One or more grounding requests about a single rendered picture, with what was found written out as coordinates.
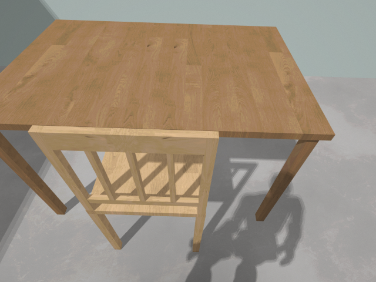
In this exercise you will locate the chair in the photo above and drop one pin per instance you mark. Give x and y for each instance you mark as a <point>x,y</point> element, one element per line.
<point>145,172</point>

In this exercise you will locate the table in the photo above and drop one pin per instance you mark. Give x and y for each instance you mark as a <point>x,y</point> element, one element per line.
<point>241,81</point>

